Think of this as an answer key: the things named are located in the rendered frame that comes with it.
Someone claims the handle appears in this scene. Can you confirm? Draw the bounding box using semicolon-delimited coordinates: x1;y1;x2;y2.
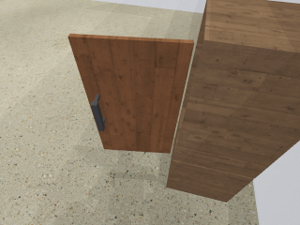
90;94;106;131

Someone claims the cupboard door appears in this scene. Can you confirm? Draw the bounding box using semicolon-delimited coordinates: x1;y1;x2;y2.
67;34;194;154

